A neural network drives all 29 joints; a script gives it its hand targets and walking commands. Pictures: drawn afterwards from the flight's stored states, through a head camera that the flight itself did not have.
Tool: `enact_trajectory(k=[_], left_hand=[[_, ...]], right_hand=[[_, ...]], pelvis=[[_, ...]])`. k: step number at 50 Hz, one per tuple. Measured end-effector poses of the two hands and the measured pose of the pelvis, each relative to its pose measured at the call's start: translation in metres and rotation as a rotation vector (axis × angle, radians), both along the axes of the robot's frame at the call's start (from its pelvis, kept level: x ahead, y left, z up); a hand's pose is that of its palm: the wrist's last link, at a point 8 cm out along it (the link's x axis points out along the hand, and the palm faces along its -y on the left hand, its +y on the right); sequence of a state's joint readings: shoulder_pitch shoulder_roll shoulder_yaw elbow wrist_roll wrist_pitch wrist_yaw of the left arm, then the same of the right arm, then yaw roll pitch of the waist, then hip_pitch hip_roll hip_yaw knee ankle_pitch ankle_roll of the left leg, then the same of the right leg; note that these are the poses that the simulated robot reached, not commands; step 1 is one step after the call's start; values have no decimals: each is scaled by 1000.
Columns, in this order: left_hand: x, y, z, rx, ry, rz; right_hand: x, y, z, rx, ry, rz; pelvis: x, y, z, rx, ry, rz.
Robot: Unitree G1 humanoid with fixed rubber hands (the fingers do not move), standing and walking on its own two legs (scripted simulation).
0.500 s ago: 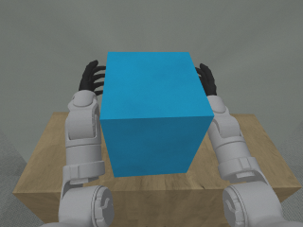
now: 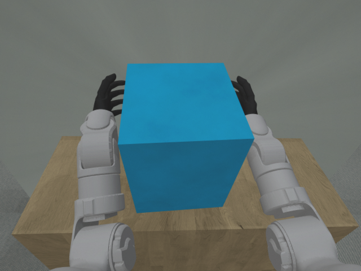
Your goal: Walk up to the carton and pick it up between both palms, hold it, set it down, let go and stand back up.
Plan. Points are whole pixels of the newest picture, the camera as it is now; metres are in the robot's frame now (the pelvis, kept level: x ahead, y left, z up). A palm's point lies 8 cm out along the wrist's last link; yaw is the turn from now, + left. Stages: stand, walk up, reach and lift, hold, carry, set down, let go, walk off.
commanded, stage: hold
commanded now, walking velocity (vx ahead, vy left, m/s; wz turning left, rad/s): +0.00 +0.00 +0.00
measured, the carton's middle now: (178, 140) +0.34 +0.00 +0.14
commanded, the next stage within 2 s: set down in 1.36 s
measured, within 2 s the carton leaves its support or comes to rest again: neither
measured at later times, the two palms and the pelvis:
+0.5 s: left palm (104, 107) +0.37 +0.15 +0.21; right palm (246, 112) +0.36 -0.15 +0.20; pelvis -0.01 +0.00 +0.00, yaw +0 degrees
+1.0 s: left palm (103, 111) +0.36 +0.15 +0.21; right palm (245, 115) +0.36 -0.14 +0.20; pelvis -0.01 +0.00 +0.00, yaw +0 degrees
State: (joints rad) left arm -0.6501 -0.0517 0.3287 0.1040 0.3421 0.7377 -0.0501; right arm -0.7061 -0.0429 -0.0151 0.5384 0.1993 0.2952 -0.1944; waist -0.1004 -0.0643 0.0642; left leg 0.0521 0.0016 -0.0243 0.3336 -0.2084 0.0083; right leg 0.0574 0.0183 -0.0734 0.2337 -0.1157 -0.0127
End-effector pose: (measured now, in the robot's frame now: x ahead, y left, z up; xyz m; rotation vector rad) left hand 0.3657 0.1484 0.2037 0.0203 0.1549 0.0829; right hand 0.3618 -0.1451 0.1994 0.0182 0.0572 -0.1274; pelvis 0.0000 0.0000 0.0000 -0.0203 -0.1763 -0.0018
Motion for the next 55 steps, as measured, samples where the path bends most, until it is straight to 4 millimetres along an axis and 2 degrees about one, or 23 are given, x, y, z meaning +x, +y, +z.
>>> enact_trajectory(k=[11,26,41,55], left_hand=[[-7,5,-1,6,-3,0],[2,-2,10,15,-10,-1],[-4,3,-5,-3,7,5],[0,1,5,12,1,-2]], right_hand=[[-7,5,-2,12,-3,-1],[0,-1,4,12,-11,-6],[-3,3,-2,-2,4,6],[-2,1,0,15,-2,-5]], pelvis=[[-6,3,0,1,5,2],[-6,2,0,4,19,-7],[-2,-1,0,0,-1,3],[-7,3,0,3,16,-5]])
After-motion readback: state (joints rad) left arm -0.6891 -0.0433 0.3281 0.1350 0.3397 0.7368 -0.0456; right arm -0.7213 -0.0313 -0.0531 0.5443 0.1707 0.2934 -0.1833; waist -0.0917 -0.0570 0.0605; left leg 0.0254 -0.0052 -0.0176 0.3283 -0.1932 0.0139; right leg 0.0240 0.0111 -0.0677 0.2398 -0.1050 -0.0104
